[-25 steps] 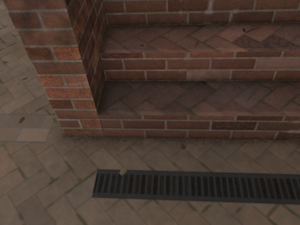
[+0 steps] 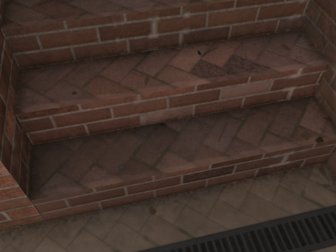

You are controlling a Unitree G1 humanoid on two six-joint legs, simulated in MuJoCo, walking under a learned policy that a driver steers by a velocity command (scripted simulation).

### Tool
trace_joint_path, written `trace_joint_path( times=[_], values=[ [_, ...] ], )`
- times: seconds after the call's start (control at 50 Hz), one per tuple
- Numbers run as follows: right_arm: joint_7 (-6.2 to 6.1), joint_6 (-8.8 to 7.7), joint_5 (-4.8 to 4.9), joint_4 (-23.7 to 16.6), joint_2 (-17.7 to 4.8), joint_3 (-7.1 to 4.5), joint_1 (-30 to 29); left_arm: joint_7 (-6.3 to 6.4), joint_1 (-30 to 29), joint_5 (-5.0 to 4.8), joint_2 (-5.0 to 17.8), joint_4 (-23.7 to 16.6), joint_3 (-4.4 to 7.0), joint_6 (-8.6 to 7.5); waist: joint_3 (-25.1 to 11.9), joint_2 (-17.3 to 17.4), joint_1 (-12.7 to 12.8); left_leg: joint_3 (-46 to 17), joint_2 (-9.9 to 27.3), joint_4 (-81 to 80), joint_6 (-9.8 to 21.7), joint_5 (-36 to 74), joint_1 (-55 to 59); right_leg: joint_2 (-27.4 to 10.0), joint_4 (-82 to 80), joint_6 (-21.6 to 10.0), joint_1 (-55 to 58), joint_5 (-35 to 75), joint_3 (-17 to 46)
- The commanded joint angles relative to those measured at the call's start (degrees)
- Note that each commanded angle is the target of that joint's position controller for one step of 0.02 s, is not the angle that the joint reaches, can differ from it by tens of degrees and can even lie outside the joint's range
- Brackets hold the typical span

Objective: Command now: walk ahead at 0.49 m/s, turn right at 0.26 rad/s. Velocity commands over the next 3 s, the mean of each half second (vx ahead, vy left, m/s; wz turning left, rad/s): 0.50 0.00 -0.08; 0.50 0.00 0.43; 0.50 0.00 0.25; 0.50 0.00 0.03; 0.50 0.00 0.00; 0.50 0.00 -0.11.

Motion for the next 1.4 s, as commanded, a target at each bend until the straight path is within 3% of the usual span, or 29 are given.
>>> trace_joint_path(
  times=[0.02,0.1,0.26,0.3,0.34,0.36,0.38,0.4,0.42,0.46,0.54,0.7,0.78,0.82,0.84,0.86,0.88,0.9,0.98,1.06,1.08,1.18,1.22,1.26,1.28,1.34,1.36,1.38,1.4],
  values=[
    [0.32,-0.62,0.08,-1.1,-4.1,-0.59,2.4,-0.29,1.1,0.27,1.6,-4.2,0.33,-0.63,-2.9,5.2,0.8,-17.4,15.7,-13.9,11.3,2.7,10.1,-6.5,-3.0,-0.1,-10.7,3.0,0.9],
    [-0.02,-0.51,0.94,0.2,-8.1,-1.49,4.3,-0.54,-5.9,1.20,1.0,-7.6,-0.79,-0.74,-0.8,4.2,-0.1,-11.7,15.8,-16.9,12.0,6.9,7.6,-8.1,-16.5,1.7,-12.4,10.4,-1.7],
    [-0.40,1.20,2.12,3.1,-10.6,-1.49,10.5,-1.78,-19.4,-0.03,3.6,-12.5,-0.81,-1.77,1.0,6.4,-3.8,-7.9,16.5,-12.5,7.5,4.8,12.9,-4.4,-36.7,0.9,-6.5,18.5,-4.6],
    [-0.56,1.78,2.09,3.3,-11.2,-1.57,9.7,-1.97,-17.2,0.28,4.7,-12.5,-0.26,-2.11,-0.2,6.3,-1.1,-7.6,16.8,-7.4,5.9,10.6,14.6,-2.8,-40.0,-1.1,-1.4,15.6,-6.0],
    [-0.79,2.02,0.90,2.6,-9.2,-0.58,9.2,-1.23,-2.3,1.02,9.8,-8.6,2.34,-2.25,-9.3,4.1,5.9,-2.9,11.4,11.6,2.8,20.2,8.6,-3.4,-40.9,-4.4,19.9,16.7,-4.5],
    [-0.08,1.77,-0.91,1.3,-2.0,1.21,15.2,-1.17,8.5,8.91,12.1,-6.1,1.79,-2.05,-17.4,-8.0,5.9,3.4,4.3,32.5,-0.5,-2.2,-6.8,-18.8,-41.7,-7.9,37.9,18.1,13.7],
    [-0.18,1.80,-1.09,2.3,-3.3,0.67,18.0,-1.21,12.2,6.50,14.4,-4.4,3.22,-1.06,-21.1,-15.5,5.9,0.3,-0.5,44.9,-0.2,-24.3,-17.4,-24.5,-49.0,-12.0,41.3,20.1,31.3],
    [-0.23,2.32,-1.43,2.4,-6.1,-0.05,14.4,-1.43,7.3,4.58,11.5,-5.3,2.47,-0.78,-14.1,-8.0,4.1,-4.1,3.5,47.7,1.1,-20.8,-20.9,-21.8,-49.9,-10.4,35.6,17.2,24.6],
    [0.21,2.37,-0.82,2.1,-5.5,0.12,10.8,-1.65,1.8,3.87,7.6,-6.0,1.38,-0.95,-8.2,-4.6,2.6,-4.4,5.6,45.9,1.5,-15.8,-20.1,-19.3,-51.2,-9.2,27.7,18.7,17.3],
    [0.34,3.48,-0.98,2.2,-4.5,0.33,9.1,-1.61,-2.3,3.19,4.2,-5.8,0.20,-1.28,-4.2,-4.2,-0.1,-4.5,7.4,40.4,0.7,-12.1,-14.6,-15.9,-55.3,-6.3,18.4,25.7,8.2],
    [0.99,4.77,-1.41,2.7,-2.8,0.46,8.6,-1.32,-0.8,2.81,5.0,-3.2,0.61,-2.77,-4.2,-3.5,-1.8,-3.9,6.6,40.8,0.2,-6.6,-13.6,-15.1,-58.1,-6.9,16.6,34.0,-0.4],
    [2.12,4.84,-1.74,-2.5,-0.6,1.61,-6.0,-0.54,1.1,2.48,6.3,-0.2,1.12,-2.87,-0.2,-3.0,1.1,0.4,6.6,19.0,-0.2,2.1,-11.2,-14.1,-58.6,-5.7,17.7,31.5,-10.9],
    [1.24,5.15,-2.03,-3.0,-1.3,1.17,-4.3,0.15,3.0,2.89,7.3,1.1,1.37,-1.72,-2.0,-3.6,0.6,4.8,2.8,16.9,3.2,-6.9,-5.4,-15.5,-47.2,-5.0,20.1,46.7,-13.3],
    [0.63,4.20,-2.32,-0.7,-1.2,0.52,3.6,0.45,2.2,2.26,8.3,1.0,1.53,-0.67,-5.7,-1.5,-2.4,6.9,-1.8,8.7,5.4,-6.1,2.4,-13.4,-31.2,-3.4,20.8,53.0,-16.1],
    [-0.09,3.72,-2.91,1.1,-4.2,-0.89,11.1,0.62,1.2,2.24,7.9,-0.1,1.15,-0.58,-9.6,1.2,-5.9,2.0,0.2,5.4,7.5,-4.4,13.7,-12.0,-17.6,-1.2,12.6,42.2,-16.9],
    [-0.96,3.41,-3.30,1.5,-12.3,-2.78,13.4,0.34,2.9,3.70,0.8,-2.7,-0.73,-0.68,-9.4,15.0,-2.9,-19.7,16.7,3.3,11.4,11.5,22.4,-5.4,-0.4,1.7,-4.1,-1.0,-17.6],
    [-1.12,3.88,-1.17,1.3,-15.5,-3.98,16.3,0.08,0.6,3.62,2.3,-4.7,-0.72,-0.65,-11.8,16.9,-5.1,-39.0,23.5,-5.3,20.9,11.3,27.0,1.4,9.7,3.0,-18.2,-11.2,-8.5],
    [-1.17,4.45,-0.56,0.4,-12.3,-3.53,13.3,-0.34,-3.5,4.17,3.6,-4.5,-0.45,-0.59,-5.8,8.1,-4.8,-34.9,22.3,-6.2,21.0,6.1,23.3,-2.4,15.9,3.6,-23.1,-5.8,-5.4],
    [-2.23,5.07,-0.45,-2.1,-4.0,-1.37,5.9,-1.63,-4.0,5.90,0.9,-5.7,-0.96,-0.24,-3.1,2.2,0.8,-20.2,12.8,-4.0,15.6,17.0,8.6,-4.3,23.1,4.3,-22.7,3.8,-5.5],
    [-3.05,4.10,-0.82,-2.2,-5.5,-1.81,9.5,-1.69,-6.1,5.97,-0.9,-8.8,-1.62,1.57,-4.5,2.2,0.9,-16.4,10.0,-2.3,14.6,25.5,6.2,-3.4,20.3,5.2,-24.6,9.6,-8.0],
    [-3.36,3.86,-1.23,-1.4,-4.4,-1.55,12.9,-1.13,-6.2,5.22,-3.3,-8.4,-2.09,1.85,-6.1,7.6,-0.9,-17.6,10.9,-1.7,16.5,25.4,8.3,-1.3,32.1,5.1,-28.1,7.2,-10.4],
    [-4.38,2.93,-1.83,2.5,-4.1,-1.36,23.5,0.12,-22.6,5.33,-5.8,-17.7,-3.19,2.61,1.4,6.5,-5.5,-29.4,17.4,-7.1,19.1,0.7,23.5,-3.1,55.3,2.6,-62.0,-6.5,-6.8],
    [-4.02,1.90,-1.92,4.2,-4.3,-1.46,25.4,0.91,-29.0,5.45,-7.3,-22.5,-4.15,2.47,4.8,5.3,-5.9,-29.4,20.1,-7.9,16.6,-7.0,29.6,-4.4,62.1,0.3,-75.8,-15.4,-3.1],
    [-3.45,1.51,-1.46,5.7,-3.0,-0.63,24.0,1.14,-32.9,4.63,-7.8,-26.2,-5.01,2.27,7.7,3.5,-5.0,-23.7,17.4,-12.1,13.1,-8.3,23.2,-4.3,56.6,-0.6,-73.1,-17.8,-5.5],
    [-3.27,2.19,-0.21,6.9,-1.8,-0.15,23.7,0.82,-34.6,5.34,-9.1,-28.8,-6.40,2.64,7.9,2.1,-4.0,-20.6,13.9,-15.4,10.7,-9.3,16.0,-6.1,45.2,-1.2,-65.6,-16.5,-5.9],
    [-4.18,3.39,1.26,5.8,-2.8,-0.09,20.1,0.08,-28.4,4.87,-10.8,-29.8,-7.36,5.13,0.3,5.4,-1.8,-11.2,12.2,-28.9,11.7,19.0,2.4,-4.4,22.6,-2.8,-25.7,-8.2,-13.7],
    [-3.88,3.34,1.70,1.7,-3.7,0.19,13.0,-0.29,-19.4,4.29,-10.3,-25.7,-6.80,4.82,-6.5,4.8,3.4,-4.1,10.1,-21.7,10.2,56.6,-0.8,-0.9,14.2,-3.8,-6.1,-5.0,-15.3],
    [-3.56,2.77,1.70,1.0,-9.2,-1.10,13.4,0.04,-8.8,3.62,-7.4,-21.4,-4.87,4.50,-15.9,10.0,7.6,-4.8,14.0,-12.2,8.9,91.7,2.5,3.6,18.3,-4.0,6.4,-6.3,-17.2],
    [-2.83,1.65,2.47,0.7,-12.2,-2.52,12.3,0.51,-1.5,2.65,-3.2,-19.7,-2.80,4.30,-20.1,11.4,11.5,-6.4,15.9,1.1,7.9,103.1,10.2,3.6,9.3,-5.0,8.0,-6.0,-13.4]
  ],
)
